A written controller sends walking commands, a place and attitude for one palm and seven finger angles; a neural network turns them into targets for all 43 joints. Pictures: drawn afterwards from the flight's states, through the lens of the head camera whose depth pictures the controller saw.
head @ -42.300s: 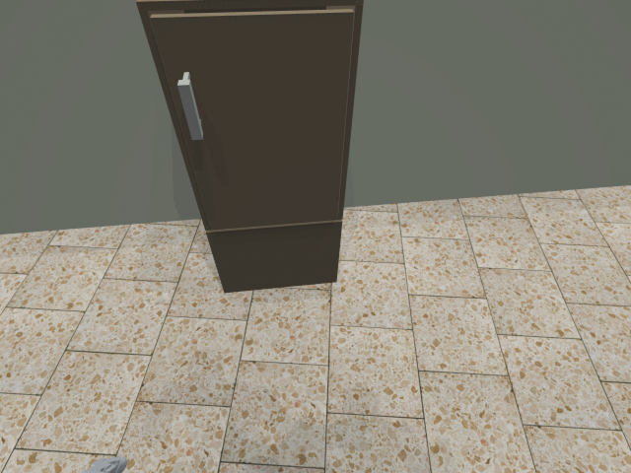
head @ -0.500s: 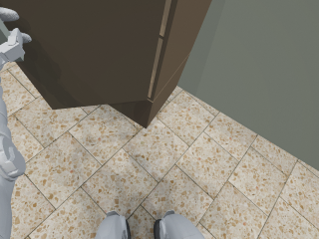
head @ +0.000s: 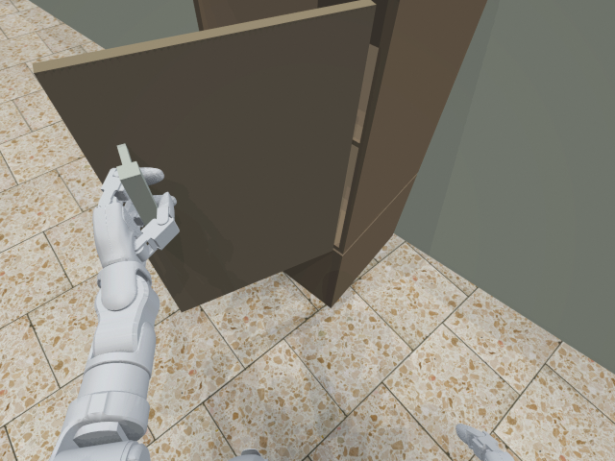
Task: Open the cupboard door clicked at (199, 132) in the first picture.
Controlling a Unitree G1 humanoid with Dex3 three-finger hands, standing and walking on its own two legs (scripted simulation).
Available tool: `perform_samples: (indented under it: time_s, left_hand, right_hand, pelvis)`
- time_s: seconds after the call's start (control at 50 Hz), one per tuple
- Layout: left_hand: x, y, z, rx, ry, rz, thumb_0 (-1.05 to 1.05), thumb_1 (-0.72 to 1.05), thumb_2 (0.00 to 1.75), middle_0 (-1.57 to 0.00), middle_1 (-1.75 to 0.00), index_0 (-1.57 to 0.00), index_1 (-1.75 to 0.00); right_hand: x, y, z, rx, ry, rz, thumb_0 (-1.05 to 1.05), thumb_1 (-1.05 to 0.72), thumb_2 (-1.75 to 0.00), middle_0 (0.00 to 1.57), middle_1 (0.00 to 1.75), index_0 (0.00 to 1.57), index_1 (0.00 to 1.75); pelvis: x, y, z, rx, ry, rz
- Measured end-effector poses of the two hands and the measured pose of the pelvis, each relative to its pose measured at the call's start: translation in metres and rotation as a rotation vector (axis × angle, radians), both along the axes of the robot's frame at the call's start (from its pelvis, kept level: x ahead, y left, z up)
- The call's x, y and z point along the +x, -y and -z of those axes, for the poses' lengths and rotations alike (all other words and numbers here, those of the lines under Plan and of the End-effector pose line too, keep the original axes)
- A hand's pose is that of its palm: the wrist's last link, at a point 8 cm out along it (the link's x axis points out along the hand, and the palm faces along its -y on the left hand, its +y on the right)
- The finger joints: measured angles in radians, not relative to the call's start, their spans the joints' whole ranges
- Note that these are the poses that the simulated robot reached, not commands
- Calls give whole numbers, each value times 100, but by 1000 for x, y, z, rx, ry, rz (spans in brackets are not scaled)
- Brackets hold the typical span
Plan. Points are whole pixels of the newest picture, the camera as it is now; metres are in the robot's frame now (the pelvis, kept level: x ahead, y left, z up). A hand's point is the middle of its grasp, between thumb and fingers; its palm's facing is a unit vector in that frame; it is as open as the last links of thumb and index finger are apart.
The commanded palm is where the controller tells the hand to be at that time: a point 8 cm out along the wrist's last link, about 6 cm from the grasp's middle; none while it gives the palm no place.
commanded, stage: pull the door open along its arc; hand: left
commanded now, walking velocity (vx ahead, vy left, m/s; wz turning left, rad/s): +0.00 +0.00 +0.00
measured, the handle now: (142, 193) +0.44 +0.23 +0.08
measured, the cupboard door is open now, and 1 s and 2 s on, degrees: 66 88 89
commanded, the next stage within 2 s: open thumb and fingers to let go in 0.40 s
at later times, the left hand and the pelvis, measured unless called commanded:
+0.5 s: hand (241, 289) +0.31 +0.08 +0.07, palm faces +0.47 -0.88 +0.02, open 5.9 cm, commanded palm +0.27 +0.13 +0.07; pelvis -0.02 -0.05 +0.00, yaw +4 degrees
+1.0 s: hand (240, 284) +0.31 +0.09 +0.07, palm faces +0.47 -0.88 +0.01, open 12.2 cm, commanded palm +0.27 +0.13 +0.07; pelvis -0.02 -0.06 +0.00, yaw +5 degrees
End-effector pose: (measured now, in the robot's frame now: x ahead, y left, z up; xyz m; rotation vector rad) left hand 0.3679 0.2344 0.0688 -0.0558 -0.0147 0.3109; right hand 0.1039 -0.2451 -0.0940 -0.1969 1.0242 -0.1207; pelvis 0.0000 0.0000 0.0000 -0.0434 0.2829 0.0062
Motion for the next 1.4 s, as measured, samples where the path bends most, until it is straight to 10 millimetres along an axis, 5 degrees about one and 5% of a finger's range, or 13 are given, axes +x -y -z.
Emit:
perform_samples:
  time_s: [0.16, 0.52, 0.72, 1.08, 1.4]
  left_hand:
    - [-42, 39, -1, 23, -15, -122, 0, 70, 75, -37, -135, -40, -135]
    - [-106, 115, -2, 34, -17, -187, 0, 69, 72, -36, -135, -39, -135]
    - [-98, 111, -3, 55, -13, -204, 1, 55, 73, -37, -132, -37, -132]
    - [-97, 109, -2, 49, 3, -174, 0, -36, 36, -34, -115, -30, -115]
    - [-98, 103, -1, 58, 13, -130, -1, -49, 31, -43, -70, -40, -70]
  right_hand:
    - [26, -7, -1, 34, 86, -73, 0, -91, -89, 20, 30, 20, 30]
    - [13, 30, 8, 30, 82, -103, 1, -91, -89, 20, 30, 20, 30]
    - [28, 39, 10, 18, 109, -113, 1, -91, -89, 20, 30, 20, 30]
    - [23, 28, 13, 38, 95, -123, 1, -91, -89, 20, 30, 20, 30]
    - [20, 9, 10, 25, 106, -134, 1, -91, -89, 20, 30, 20, 30]
  pelvis:
    - [-10, 15, -1, 18, 60, -23]
    - [-18, 50, -3, 56, 121, -55]
    - [-24, 63, -2, 65, 115, -70]
    - [-24, 55, -2, 63, 109, -66]
    - [-32, 38, 0, 43, 114, -66]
